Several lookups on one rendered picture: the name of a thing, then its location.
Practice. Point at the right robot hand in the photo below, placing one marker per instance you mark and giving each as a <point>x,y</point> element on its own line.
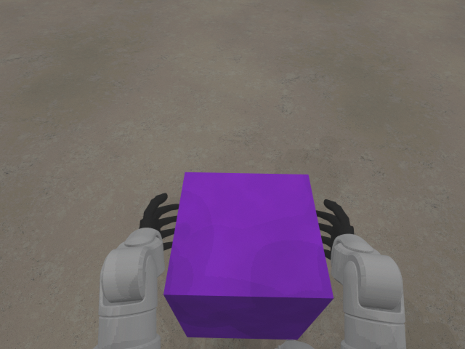
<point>340,222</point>

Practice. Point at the robot left forearm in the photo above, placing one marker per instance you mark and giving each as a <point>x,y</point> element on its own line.
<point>129,293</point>

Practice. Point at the left robot hand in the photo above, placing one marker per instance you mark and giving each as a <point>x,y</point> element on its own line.
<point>152,214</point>

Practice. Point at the carton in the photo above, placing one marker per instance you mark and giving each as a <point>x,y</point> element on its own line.
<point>247,258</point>

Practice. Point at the robot right forearm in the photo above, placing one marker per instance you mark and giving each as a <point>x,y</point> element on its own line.
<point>373,299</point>

